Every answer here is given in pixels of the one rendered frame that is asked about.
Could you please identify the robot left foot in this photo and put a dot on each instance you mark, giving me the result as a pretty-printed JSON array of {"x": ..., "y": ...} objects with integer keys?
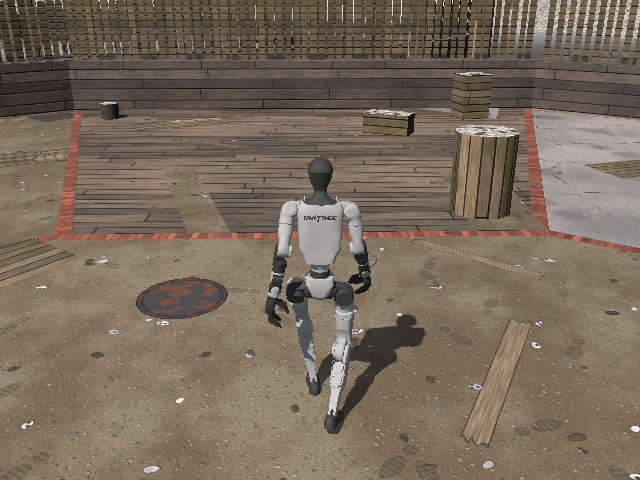
[{"x": 314, "y": 388}]

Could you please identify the left robot hand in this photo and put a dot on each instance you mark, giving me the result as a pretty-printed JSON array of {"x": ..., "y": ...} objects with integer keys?
[{"x": 269, "y": 309}]

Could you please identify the right robot forearm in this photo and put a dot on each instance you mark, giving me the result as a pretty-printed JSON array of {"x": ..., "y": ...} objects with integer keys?
[{"x": 363, "y": 263}]

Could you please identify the right robot hand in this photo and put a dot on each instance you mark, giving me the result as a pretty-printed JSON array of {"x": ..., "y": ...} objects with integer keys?
[{"x": 355, "y": 279}]

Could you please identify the robot left upper arm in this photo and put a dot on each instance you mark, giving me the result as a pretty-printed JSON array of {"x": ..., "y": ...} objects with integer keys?
[{"x": 289, "y": 211}]

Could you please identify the left robot forearm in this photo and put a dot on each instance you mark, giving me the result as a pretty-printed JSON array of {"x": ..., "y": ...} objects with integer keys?
[{"x": 277, "y": 274}]

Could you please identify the robot left shin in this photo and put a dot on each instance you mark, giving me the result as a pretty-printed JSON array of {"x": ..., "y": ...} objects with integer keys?
[{"x": 308, "y": 353}]

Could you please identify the robot right upper arm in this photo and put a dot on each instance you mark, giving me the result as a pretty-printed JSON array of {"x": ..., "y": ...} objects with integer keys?
[{"x": 351, "y": 212}]

